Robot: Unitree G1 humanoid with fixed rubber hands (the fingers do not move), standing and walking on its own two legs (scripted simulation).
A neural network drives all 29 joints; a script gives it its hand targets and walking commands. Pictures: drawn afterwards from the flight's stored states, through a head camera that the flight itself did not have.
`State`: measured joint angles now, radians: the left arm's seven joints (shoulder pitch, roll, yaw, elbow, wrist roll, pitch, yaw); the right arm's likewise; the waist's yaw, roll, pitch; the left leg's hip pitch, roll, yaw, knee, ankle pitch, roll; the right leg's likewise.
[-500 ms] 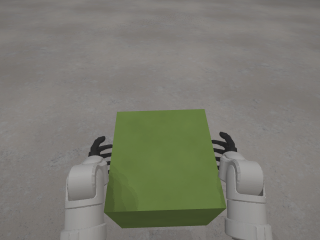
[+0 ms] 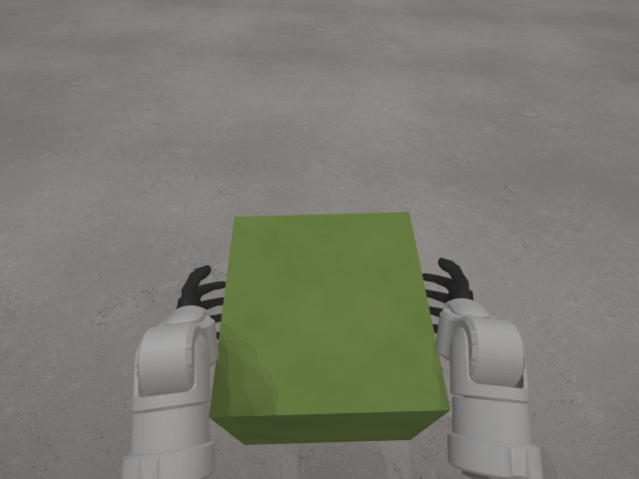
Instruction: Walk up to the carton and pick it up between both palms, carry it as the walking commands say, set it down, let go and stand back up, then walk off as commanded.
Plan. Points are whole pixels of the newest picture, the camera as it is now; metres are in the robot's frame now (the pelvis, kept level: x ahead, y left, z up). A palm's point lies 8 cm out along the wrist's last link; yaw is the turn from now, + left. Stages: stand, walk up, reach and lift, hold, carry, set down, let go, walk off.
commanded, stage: carry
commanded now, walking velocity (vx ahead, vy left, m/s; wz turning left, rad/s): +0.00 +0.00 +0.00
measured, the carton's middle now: (324, 331) +0.31 +0.00 +0.00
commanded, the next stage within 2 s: none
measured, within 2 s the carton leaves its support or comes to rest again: neither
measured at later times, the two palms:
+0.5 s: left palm (199, 327) +0.27 +0.15 +0.07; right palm (459, 319) +0.28 -0.16 +0.08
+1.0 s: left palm (209, 331) +0.28 +0.14 +0.06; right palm (466, 324) +0.28 -0.18 +0.07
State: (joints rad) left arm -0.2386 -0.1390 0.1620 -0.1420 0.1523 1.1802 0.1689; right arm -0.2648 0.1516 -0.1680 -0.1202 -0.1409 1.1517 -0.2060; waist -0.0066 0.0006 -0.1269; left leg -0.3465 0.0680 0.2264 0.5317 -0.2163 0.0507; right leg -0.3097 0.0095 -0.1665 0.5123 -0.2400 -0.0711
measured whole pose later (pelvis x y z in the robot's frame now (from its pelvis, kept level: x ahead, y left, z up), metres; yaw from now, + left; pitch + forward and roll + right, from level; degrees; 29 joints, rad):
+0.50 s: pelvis +0.00 -0.01 +0.00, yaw +0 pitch +1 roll +0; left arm -0.23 -0.14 0.17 -0.06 0.19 1.11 0.13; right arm -0.26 0.15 -0.17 -0.04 -0.18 1.09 -0.18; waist 0.00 0.01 -0.13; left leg -0.34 0.08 0.22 0.53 -0.22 0.04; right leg -0.29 0.02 -0.17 0.50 -0.24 -0.08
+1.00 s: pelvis +0.00 -0.02 +0.00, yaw +0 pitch +2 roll +0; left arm -0.19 -0.14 0.17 -0.03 0.20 0.99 0.09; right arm -0.21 0.14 -0.17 -0.02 -0.19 0.98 -0.10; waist -0.01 0.00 -0.12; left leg -0.35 0.09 0.21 0.52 -0.21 0.03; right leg -0.30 0.03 -0.18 0.49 -0.24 -0.10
